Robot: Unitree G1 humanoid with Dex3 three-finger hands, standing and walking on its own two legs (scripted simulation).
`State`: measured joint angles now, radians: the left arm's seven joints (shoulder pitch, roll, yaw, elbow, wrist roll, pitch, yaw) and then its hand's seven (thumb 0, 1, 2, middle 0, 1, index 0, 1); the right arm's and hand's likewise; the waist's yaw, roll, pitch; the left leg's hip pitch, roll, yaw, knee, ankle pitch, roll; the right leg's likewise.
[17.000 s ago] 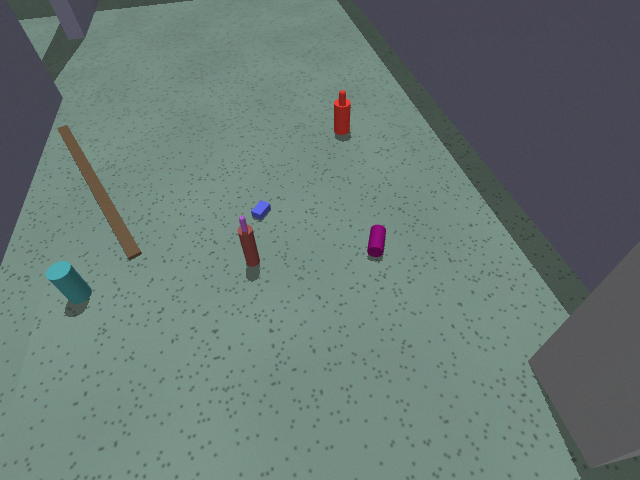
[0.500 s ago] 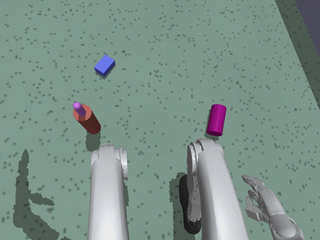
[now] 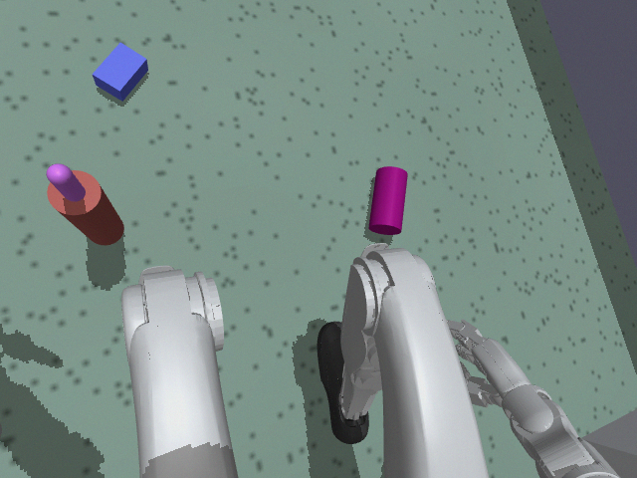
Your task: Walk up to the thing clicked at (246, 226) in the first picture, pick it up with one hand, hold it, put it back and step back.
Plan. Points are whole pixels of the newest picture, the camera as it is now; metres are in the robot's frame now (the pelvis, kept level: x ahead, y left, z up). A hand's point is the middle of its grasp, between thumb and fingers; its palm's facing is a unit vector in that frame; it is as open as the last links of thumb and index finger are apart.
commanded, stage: approach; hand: left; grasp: from the side
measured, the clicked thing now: (86, 206) +0.43 +0.25 -0.19
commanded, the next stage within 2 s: close in in 0.06 s
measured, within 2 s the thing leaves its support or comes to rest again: neither
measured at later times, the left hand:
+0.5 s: hand (46, 190) +0.44 +0.29 -0.17, palm faces +0.13 -0.99 +0.04, open 17.6 cm
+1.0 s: hand (78, 194) +0.43 +0.26 -0.16, palm faces +0.15 -0.99 -0.01, open 17.7 cm
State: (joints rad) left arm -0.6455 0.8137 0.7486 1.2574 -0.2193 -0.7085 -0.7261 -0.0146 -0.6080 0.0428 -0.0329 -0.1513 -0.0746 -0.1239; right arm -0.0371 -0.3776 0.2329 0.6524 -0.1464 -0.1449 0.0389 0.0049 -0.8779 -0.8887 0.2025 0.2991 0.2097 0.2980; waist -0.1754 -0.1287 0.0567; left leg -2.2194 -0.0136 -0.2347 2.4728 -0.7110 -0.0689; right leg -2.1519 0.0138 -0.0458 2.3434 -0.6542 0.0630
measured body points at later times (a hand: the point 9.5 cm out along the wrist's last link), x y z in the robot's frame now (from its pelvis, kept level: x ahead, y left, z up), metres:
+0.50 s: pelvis -0.01 +0.02 -0.03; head +0.22 +0.18 +0.32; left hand +0.43 +0.34 -0.16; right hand +0.15 -0.24 -0.07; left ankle +0.08 +0.14 -0.29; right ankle +0.12 -0.14 -0.29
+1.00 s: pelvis -0.01 +0.02 -0.03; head +0.21 +0.17 +0.32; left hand +0.42 +0.31 -0.16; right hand +0.12 -0.24 -0.08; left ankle +0.08 +0.14 -0.29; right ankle +0.12 -0.14 -0.29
